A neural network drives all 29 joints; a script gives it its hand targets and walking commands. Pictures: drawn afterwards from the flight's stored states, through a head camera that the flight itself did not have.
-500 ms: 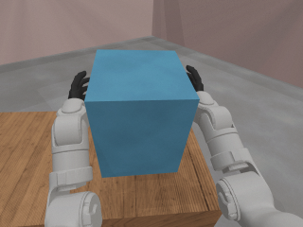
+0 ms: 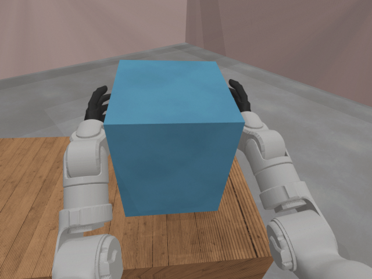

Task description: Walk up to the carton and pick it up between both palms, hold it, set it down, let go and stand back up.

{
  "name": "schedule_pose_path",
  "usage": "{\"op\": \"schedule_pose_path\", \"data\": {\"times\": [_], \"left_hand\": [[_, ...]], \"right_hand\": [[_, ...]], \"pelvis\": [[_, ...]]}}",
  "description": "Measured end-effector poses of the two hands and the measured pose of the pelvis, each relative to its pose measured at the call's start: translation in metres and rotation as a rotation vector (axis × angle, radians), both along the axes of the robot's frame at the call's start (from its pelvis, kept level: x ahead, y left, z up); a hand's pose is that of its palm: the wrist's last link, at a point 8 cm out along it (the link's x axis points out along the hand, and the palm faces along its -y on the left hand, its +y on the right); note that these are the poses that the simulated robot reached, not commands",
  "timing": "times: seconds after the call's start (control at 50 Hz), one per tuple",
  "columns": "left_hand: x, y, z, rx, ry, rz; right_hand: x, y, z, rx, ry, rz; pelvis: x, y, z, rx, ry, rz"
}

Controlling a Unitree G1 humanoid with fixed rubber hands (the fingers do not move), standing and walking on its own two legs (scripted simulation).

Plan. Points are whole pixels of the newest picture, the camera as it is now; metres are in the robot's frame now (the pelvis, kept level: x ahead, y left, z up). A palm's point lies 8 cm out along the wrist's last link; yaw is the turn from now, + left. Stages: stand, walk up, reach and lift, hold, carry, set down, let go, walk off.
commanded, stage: hold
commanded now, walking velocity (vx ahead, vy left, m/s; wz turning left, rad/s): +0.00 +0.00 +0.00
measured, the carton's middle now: (170, 138) +0.36 +0.01 +0.19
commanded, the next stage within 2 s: none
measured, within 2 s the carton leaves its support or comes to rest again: neither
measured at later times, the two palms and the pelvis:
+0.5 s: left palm (95, 124) +0.36 +0.16 +0.22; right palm (239, 114) +0.37 -0.13 +0.24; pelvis +0.00 +0.00 +0.00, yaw +0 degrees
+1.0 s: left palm (97, 123) +0.36 +0.15 +0.23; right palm (242, 113) +0.37 -0.14 +0.24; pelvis +0.00 +0.00 +0.00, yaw +0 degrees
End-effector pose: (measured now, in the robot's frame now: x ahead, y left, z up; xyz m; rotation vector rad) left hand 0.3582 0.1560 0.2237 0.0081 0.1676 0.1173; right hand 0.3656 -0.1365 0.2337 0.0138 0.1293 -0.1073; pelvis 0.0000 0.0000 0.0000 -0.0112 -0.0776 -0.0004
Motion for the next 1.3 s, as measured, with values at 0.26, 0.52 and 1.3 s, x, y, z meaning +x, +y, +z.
{"op": "schedule_pose_path", "data": {"times": [0.26,0.52,1.3], "left_hand": [[-0.002,0.002,0.0,-0.005,-0.005,0.006],[-0.001,0.001,0.0,-0.009,-0.006,0.017],[-0.004,0.004,0.0,-0.015,0.0,0.009]], "right_hand": [[0.0,0.002,0.004,0.013,-0.004,0.001],[0.002,0.002,0.003,0.014,-0.005,0.008],[-0.001,0.005,0.003,0.007,0.003,0.005]], "pelvis": [[0.002,0.002,0.0,-0.002,-0.007,0.003],[0.002,0.0,0.0,-0.002,0.001,0.004],[0.0,0.001,0.0,-0.001,-0.006,0.001]]}}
